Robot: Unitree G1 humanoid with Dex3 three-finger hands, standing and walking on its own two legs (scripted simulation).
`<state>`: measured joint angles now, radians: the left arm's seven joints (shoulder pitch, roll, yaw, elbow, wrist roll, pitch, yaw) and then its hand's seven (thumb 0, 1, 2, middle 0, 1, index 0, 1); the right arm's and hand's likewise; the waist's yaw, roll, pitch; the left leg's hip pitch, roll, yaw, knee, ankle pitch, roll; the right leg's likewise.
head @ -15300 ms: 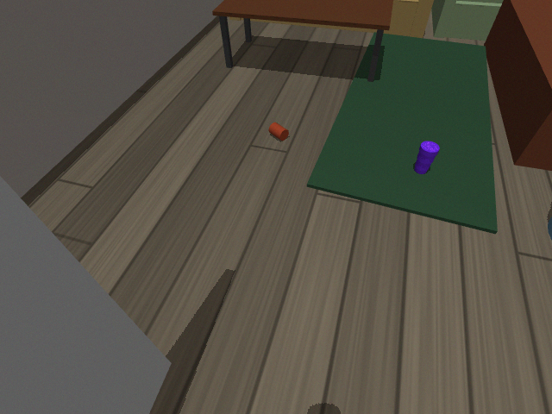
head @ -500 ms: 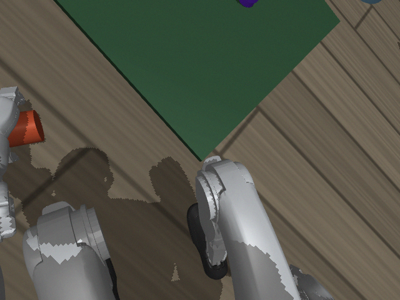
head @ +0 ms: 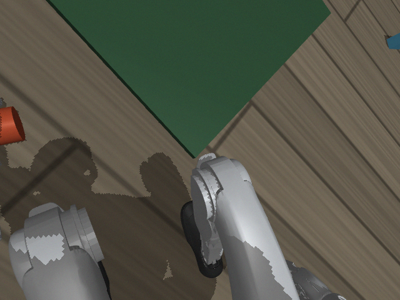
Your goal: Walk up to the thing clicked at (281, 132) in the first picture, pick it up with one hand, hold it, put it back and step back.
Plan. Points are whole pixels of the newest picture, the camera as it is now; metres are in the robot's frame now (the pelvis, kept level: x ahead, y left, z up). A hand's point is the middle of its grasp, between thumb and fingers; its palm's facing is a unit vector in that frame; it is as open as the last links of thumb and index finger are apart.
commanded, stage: close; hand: left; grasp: from above
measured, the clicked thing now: out of the picture +0.47 +0.29 -0.26
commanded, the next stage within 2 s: settle in 1.38 s
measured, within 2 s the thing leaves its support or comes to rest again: leaves its support in 1.80 s
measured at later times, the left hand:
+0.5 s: hand out of the picture +0.45 +0.29 -0.24, palm faces -0.45 -0.13 -0.88, open 10.0 cm
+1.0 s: hand out of the picture +0.45 +0.29 -0.24, palm faces -0.45 -0.13 -0.88, open 9.8 cm
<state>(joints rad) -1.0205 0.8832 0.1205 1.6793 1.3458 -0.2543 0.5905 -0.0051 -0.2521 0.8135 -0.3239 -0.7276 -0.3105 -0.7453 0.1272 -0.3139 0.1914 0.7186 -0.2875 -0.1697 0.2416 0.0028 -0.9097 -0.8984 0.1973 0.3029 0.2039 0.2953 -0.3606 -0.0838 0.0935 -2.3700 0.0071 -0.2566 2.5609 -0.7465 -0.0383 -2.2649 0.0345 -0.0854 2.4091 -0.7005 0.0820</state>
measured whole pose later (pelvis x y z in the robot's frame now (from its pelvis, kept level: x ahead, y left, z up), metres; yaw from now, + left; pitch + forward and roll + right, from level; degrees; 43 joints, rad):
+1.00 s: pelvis -0.01 +0.00 +0.00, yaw -1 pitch +29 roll -14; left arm -1.05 0.92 0.11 1.73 1.34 -0.23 0.61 -0.01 0.13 0.33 -0.70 -0.39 -0.72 -0.37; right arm 0.11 -0.33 0.23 0.69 -0.29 -0.21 0.28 0.00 -0.91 -0.90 0.20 0.30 0.20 0.29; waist -0.39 -0.09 0.11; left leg -2.37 0.01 -0.27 2.56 -0.74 -0.03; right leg -2.25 0.04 -0.10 2.39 -0.68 0.08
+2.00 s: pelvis +0.00 +0.00 +0.01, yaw +0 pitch +33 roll -13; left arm -0.94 0.80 0.09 1.44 1.29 -0.19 0.48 -0.01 0.10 0.18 -0.89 -0.17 -0.90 -0.16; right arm 0.16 -0.31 0.13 0.71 -0.21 -0.15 0.27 0.00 -0.92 -0.90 0.20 0.30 0.20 0.29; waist -0.31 -0.03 0.00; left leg -2.39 0.00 -0.23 2.52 -0.73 -0.02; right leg -2.27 0.02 -0.08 2.37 -0.69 0.06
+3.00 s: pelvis -0.02 +0.00 +0.10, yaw +7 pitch +35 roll -7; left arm -0.80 0.65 -0.02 1.05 1.13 -0.17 0.10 -0.01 0.07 0.26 -0.87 -0.21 -0.88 -0.22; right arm 0.20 -0.27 0.01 0.66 -0.05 0.05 0.09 0.01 -0.92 -0.90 0.20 0.30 0.21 0.30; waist -0.17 0.05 -0.15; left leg -2.15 0.01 -0.12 2.19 -0.66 -0.01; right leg -2.08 -0.02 -0.01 2.11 -0.65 0.07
